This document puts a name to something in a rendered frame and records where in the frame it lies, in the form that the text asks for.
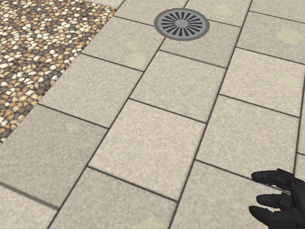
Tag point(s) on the robot right hand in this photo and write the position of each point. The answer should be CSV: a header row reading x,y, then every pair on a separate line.
x,y
292,207

